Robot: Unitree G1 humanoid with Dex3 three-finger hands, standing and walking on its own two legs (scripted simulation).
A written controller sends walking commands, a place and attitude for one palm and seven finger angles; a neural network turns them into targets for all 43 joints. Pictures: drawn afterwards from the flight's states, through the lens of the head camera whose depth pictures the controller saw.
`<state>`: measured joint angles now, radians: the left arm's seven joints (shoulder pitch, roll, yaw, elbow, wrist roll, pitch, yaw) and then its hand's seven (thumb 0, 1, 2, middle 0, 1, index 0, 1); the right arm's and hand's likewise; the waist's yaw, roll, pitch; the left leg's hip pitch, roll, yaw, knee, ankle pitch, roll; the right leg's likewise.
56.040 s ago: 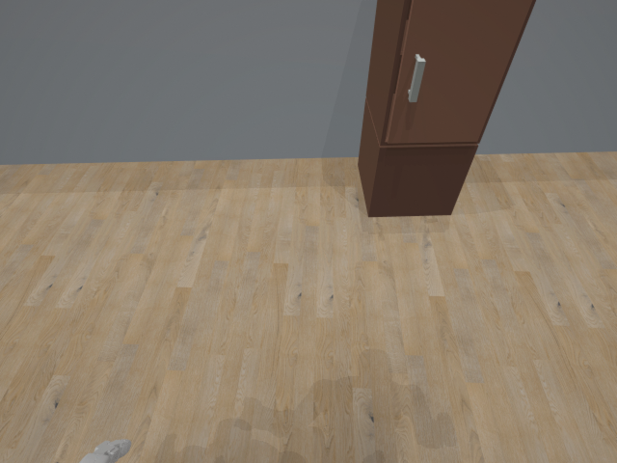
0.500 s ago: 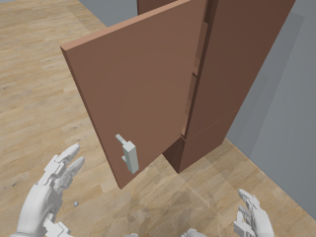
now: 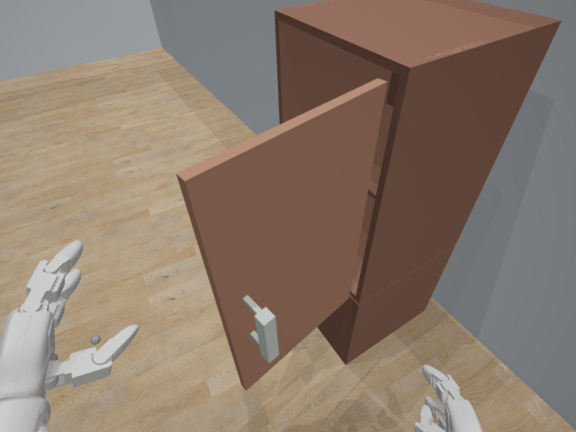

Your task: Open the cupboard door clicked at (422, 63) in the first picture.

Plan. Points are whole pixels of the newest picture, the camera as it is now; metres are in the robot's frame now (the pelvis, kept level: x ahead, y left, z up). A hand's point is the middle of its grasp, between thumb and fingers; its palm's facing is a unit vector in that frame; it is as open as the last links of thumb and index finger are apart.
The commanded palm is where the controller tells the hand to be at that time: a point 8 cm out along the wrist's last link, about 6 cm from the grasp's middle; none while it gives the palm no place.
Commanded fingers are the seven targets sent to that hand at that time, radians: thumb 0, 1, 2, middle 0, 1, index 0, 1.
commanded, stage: draw the hand back to the body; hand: left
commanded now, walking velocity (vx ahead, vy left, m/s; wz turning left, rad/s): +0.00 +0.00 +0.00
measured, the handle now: (259, 328) +0.31 +0.09 -0.07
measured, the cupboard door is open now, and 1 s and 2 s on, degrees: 100 100 100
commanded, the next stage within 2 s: step back with the hand held close in 0.58 s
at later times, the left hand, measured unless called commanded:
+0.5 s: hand (66, 326) +0.17 +0.24 +0.17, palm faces +0.42 -0.82 -0.40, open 7.5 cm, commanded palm +0.12 +0.28 +0.18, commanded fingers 0.00 0.90 0.90 -0.20 -0.30 -0.20 -0.30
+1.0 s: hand (73, 334) +0.17 +0.23 +0.16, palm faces +0.32 -0.80 -0.50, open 7.4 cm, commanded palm +0.11 +0.28 +0.19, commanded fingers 0.00 0.90 0.90 -0.20 -0.30 -0.20 -0.30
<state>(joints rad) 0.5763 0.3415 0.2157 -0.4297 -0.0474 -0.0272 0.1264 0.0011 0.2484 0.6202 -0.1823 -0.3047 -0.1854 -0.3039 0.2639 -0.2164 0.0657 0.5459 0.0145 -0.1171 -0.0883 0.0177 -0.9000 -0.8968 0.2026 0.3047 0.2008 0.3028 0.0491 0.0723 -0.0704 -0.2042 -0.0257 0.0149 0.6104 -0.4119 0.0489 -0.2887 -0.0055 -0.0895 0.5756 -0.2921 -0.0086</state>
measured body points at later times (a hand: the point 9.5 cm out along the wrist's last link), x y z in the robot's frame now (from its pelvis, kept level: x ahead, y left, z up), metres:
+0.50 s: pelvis -0.02 -0.01 +0.01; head -0.04 -0.03 +0.46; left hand +0.14 +0.28 +0.19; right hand +0.16 -0.23 -0.07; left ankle -0.05 +0.08 -0.73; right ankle +0.01 -0.12 -0.73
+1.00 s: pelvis -0.04 -0.01 +0.01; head -0.03 -0.03 +0.46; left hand +0.14 +0.27 +0.19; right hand +0.12 -0.27 -0.07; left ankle -0.05 +0.08 -0.73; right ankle +0.01 -0.12 -0.73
